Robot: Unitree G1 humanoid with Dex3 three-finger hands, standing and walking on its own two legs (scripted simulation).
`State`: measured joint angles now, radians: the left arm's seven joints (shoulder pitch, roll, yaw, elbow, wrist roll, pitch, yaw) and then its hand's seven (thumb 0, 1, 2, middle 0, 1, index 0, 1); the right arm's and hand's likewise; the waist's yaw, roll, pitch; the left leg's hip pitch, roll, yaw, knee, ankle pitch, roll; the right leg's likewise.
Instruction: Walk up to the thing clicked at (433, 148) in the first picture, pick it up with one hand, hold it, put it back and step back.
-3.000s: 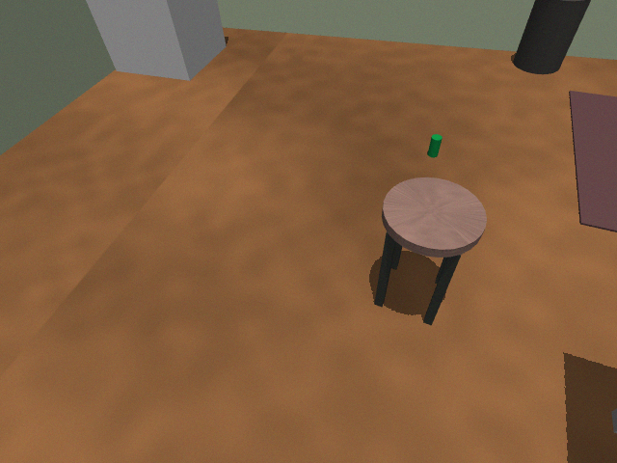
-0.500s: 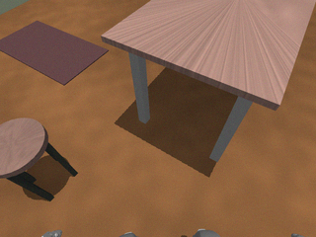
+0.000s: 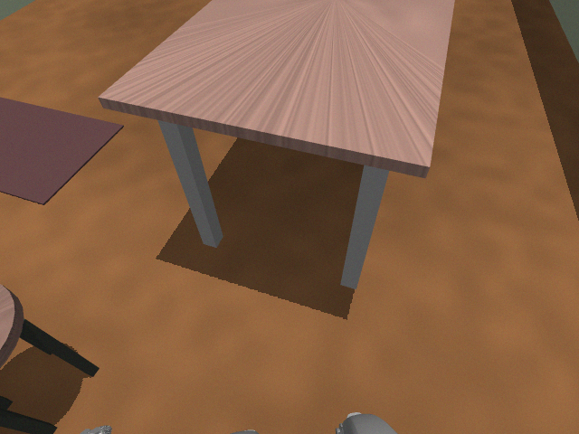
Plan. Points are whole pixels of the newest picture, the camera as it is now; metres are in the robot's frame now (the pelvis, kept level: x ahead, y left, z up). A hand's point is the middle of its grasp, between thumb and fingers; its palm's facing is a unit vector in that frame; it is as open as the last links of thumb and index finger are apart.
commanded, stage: walk up
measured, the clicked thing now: out of the picture +0.56 +1.66 -0.69
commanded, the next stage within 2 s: stand in 0.84 s
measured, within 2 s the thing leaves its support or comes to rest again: neither
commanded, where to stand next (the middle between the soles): +0.07 +0.01 m, yaw -9 degrees
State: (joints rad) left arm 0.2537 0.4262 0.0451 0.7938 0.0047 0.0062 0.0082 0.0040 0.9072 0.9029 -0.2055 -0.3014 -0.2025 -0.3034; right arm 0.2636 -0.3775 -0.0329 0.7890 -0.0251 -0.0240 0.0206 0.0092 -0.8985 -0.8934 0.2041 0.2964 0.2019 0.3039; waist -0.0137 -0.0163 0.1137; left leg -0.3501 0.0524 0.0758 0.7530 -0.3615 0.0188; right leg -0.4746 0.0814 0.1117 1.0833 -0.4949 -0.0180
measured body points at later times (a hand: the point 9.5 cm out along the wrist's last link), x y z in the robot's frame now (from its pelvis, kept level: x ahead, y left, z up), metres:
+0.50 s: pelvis +0.01 -0.01 +0.01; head +0.02 -0.01 +0.45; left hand +0.14 +0.28 -0.11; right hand +0.04 -0.32 -0.12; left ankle +0.04 +0.13 -0.71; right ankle +0.02 -0.14 -0.71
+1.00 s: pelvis +0.01 +0.00 +0.03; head +0.03 +0.00 +0.48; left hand +0.16 +0.28 -0.10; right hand +0.05 -0.32 -0.10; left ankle +0.04 +0.13 -0.71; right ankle +0.02 -0.14 -0.71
